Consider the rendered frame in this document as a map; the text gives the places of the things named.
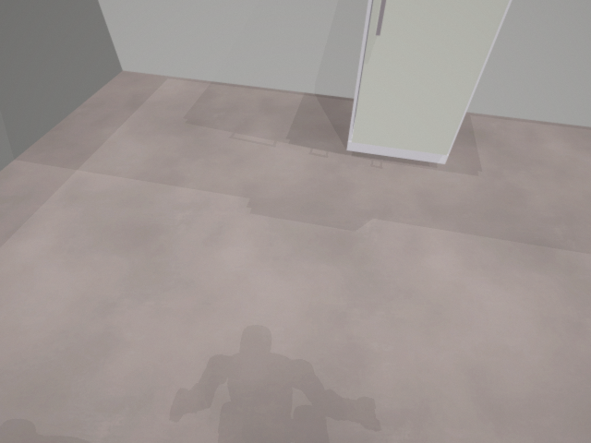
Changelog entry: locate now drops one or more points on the fridge door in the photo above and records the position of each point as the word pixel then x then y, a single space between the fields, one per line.
pixel 419 74

